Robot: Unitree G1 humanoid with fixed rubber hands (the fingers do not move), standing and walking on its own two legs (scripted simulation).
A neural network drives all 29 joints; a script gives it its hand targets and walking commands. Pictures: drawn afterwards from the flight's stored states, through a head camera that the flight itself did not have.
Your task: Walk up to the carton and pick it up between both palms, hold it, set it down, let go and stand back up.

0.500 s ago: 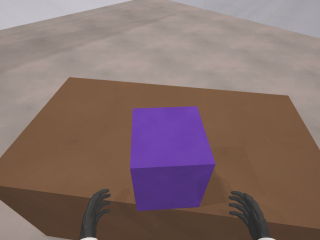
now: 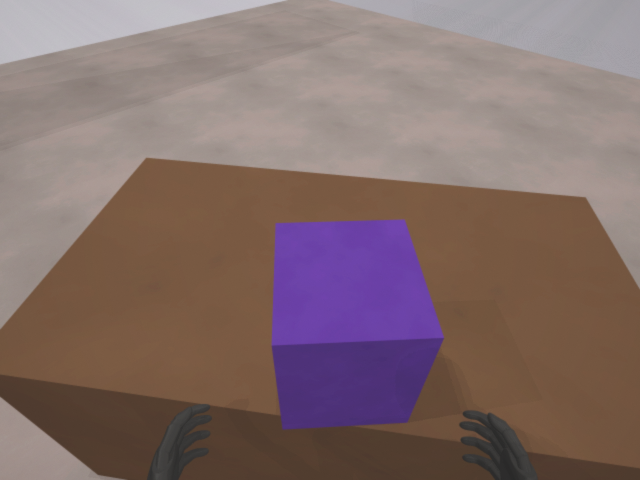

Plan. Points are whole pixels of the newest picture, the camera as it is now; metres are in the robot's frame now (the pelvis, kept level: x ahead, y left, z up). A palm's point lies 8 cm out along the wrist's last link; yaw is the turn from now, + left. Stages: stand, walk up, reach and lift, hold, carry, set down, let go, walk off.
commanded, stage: set down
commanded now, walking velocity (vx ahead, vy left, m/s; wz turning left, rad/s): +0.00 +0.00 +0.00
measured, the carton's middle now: (343, 325) +0.37 -0.02 -0.05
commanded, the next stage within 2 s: let go in 0.90 s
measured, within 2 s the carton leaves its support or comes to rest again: neither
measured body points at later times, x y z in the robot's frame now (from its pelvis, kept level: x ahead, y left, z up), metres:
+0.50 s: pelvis +0.00 +0.00 +0.00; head -0.01 +0.01 +0.45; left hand +0.17 +0.21 -0.07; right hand +0.17 -0.23 -0.07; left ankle -0.02 +0.13 -0.75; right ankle -0.01 -0.11 -0.75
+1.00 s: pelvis +0.01 +0.00 +0.00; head +0.01 +0.01 +0.45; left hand +0.18 +0.23 -0.08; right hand +0.17 -0.23 -0.08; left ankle -0.02 +0.13 -0.75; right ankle -0.01 -0.11 -0.75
